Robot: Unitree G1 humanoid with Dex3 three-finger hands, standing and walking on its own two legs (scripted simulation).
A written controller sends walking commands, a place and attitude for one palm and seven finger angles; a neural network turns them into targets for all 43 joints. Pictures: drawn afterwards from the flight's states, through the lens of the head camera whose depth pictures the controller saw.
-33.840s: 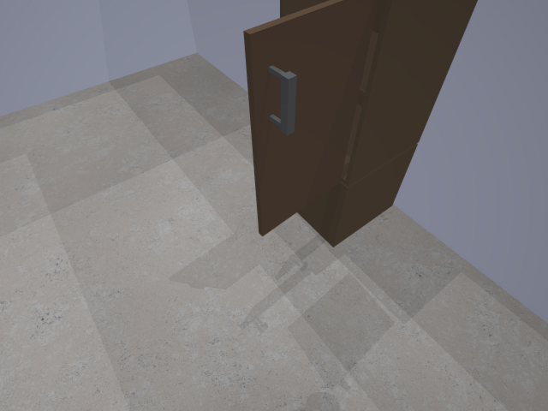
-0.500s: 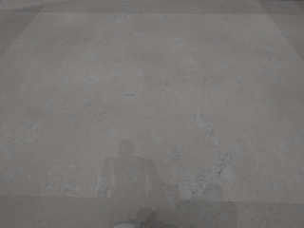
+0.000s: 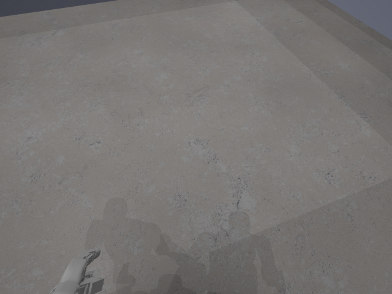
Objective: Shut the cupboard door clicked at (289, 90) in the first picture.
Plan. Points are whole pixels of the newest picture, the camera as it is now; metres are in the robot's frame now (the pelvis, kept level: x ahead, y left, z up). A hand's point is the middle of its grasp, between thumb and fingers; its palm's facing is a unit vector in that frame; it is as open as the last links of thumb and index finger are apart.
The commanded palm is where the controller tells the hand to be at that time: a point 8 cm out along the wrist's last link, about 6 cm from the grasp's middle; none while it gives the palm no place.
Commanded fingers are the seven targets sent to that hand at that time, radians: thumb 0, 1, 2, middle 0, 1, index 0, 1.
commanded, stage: turn to face it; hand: left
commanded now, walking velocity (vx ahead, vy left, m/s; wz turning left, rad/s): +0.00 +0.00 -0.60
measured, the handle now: out of the picture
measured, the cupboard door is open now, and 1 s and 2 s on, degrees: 59 59 59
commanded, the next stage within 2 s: none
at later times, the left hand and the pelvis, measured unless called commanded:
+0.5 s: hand (113, 280) +0.17 +0.20 -0.16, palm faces -0.24 -0.95 -0.18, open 7.4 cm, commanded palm none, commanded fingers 0.00 0.90 0.90 -0.20 -0.30 -0.20 -0.30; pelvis +0.03 +0.03 +0.01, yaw -17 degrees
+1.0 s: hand (149, 247) +0.24 +0.13 -0.16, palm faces -0.53 -0.82 -0.21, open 7.4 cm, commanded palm none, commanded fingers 0.00 0.90 0.90 -0.20 -0.30 -0.20 -0.30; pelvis +0.06 +0.01 +0.00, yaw -34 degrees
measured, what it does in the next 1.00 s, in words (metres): steps on the spot, turning right: left foot, then right foot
